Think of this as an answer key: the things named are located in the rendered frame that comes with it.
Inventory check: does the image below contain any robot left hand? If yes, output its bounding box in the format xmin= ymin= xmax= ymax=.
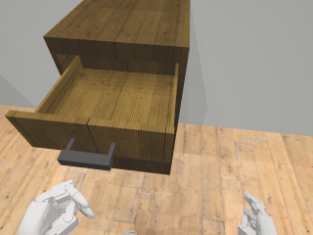
xmin=17 ymin=180 xmax=95 ymax=235

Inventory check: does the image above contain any cabinet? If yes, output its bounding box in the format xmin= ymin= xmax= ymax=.
xmin=43 ymin=0 xmax=191 ymax=175

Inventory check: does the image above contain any handle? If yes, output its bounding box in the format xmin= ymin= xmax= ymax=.
xmin=57 ymin=137 xmax=116 ymax=171

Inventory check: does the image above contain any drawer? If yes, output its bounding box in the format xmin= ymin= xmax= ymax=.
xmin=5 ymin=55 xmax=179 ymax=163

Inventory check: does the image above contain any robot right hand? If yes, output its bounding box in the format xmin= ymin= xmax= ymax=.
xmin=238 ymin=192 xmax=278 ymax=235

